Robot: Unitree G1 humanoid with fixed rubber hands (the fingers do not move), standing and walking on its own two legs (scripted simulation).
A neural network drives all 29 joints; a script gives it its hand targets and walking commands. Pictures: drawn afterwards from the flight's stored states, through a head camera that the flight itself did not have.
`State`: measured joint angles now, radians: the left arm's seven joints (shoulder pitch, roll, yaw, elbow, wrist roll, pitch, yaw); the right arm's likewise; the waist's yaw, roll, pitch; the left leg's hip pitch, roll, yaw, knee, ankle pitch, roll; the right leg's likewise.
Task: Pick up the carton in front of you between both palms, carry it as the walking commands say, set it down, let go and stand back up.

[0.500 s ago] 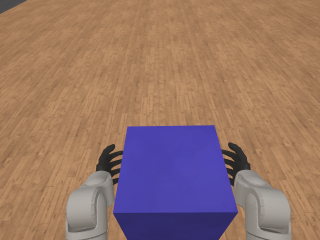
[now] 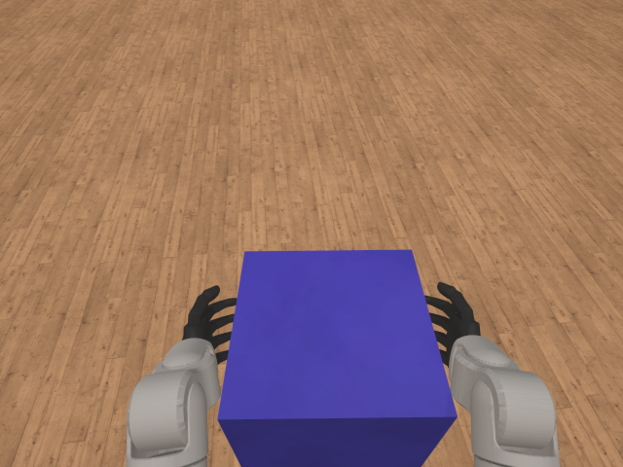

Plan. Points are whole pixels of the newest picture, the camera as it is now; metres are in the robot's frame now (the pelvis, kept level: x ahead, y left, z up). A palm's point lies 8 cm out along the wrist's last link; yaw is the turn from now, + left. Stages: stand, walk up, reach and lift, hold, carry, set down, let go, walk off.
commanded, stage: carry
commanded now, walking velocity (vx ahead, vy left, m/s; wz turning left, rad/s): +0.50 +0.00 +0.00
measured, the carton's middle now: (328, 372) +0.23 +0.00 -0.01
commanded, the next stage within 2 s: none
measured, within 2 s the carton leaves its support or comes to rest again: neither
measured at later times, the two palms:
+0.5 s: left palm (255, 155) +0.57 +0.12 +0.09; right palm (425, 151) +0.59 -0.18 +0.08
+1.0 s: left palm (252, 73) +0.93 +0.16 +0.07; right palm (377, 69) +0.93 -0.14 +0.07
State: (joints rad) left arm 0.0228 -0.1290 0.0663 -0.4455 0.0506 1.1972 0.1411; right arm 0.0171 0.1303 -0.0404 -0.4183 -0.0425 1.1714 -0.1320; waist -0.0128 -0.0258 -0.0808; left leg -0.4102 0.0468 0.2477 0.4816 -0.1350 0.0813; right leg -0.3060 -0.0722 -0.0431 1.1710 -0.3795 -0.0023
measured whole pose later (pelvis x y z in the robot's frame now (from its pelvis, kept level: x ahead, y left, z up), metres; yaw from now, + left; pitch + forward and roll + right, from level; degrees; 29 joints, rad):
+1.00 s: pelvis +0.70 +0.01 -0.01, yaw +1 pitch +3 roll +1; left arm 0.03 -0.13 0.06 -0.51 0.05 1.21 0.13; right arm 0.02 0.13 -0.03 -0.48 -0.04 1.19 -0.13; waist -0.01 -0.04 -0.09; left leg -0.48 0.04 0.25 0.56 -0.13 0.09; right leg -0.07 -0.10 -0.10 0.84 -0.45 0.02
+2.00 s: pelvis +1.39 +0.02 -0.01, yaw +1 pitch +2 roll +2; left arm 0.05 -0.13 0.05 -0.54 0.04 1.20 0.14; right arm 0.05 0.13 -0.03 -0.54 -0.04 1.19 -0.12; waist -0.01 -0.05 -0.09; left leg -0.48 0.04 0.25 0.53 -0.09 0.07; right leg 0.06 -0.12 -0.17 0.55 -0.47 0.04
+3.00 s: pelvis +1.90 +0.01 +0.01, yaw +2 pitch +3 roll +0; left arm 0.00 -0.13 0.05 -0.47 0.07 1.21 0.13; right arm 0.00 0.13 -0.05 -0.47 -0.06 1.20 -0.12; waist 0.00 -0.02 -0.14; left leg -0.26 0.06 0.17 0.48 -0.27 -0.01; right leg -0.19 -0.06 -0.19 0.47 -0.33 0.00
